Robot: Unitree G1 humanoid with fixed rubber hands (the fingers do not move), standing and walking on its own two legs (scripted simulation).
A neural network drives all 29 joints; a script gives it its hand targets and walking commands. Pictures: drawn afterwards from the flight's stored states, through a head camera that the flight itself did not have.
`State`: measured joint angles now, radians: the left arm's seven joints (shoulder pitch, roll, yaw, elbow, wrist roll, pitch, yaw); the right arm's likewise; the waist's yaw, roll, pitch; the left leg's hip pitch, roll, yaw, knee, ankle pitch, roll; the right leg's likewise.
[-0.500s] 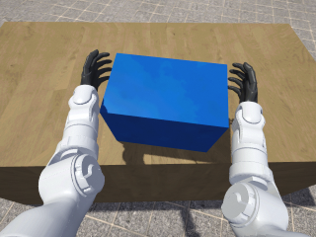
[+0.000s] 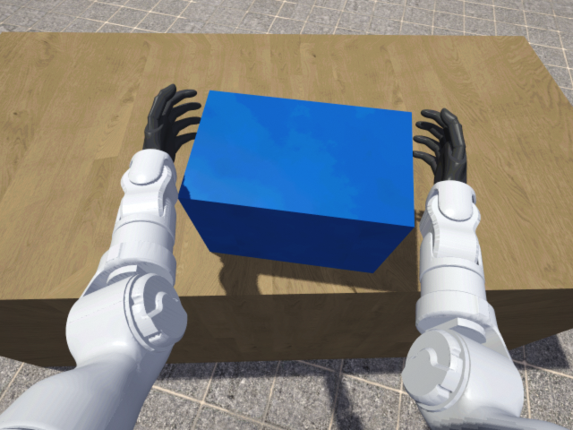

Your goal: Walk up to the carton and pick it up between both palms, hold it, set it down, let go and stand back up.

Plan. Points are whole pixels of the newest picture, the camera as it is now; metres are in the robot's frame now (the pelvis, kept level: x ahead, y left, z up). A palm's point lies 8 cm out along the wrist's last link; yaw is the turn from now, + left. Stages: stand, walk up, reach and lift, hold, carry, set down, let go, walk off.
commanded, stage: set down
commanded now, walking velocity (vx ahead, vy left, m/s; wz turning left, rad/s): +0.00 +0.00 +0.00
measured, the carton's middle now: (298, 190) +0.48 +0.01 +0.00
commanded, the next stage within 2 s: none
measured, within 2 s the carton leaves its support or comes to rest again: rests again in 0.40 s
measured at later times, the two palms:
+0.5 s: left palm (161, 160) +0.46 +0.21 +0.08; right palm (439, 200) +0.43 -0.18 +0.06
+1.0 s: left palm (89, 160) +0.44 +0.29 +0.10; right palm (475, 183) +0.43 -0.22 +0.09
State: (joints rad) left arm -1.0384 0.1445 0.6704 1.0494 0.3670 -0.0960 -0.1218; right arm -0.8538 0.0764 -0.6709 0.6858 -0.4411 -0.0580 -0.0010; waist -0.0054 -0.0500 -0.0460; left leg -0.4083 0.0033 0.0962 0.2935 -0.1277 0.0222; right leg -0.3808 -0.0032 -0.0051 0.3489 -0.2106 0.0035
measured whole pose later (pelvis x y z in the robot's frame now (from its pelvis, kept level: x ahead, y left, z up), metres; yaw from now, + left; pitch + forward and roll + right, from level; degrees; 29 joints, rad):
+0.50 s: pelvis -0.01 +0.01 -0.01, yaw -1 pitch +21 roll -1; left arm -1.13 0.34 0.16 1.55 -0.06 -0.27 -0.03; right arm -0.91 -0.16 -0.18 1.20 0.03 -0.16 -0.07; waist -0.05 -0.02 -0.22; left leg -0.63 0.03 0.09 0.44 -0.18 0.02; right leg -0.56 0.02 -0.01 0.40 -0.20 0.00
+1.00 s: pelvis -0.05 +0.00 -0.04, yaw +2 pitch +30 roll -2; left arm -1.37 0.53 -0.40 1.69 -0.54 -0.30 -0.07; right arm -1.18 -0.40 0.09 1.42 0.46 -0.16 0.02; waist -0.08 -0.02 -0.31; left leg -0.99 0.03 0.01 0.63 -0.16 0.01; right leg -0.91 0.01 -0.09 0.62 -0.24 -0.02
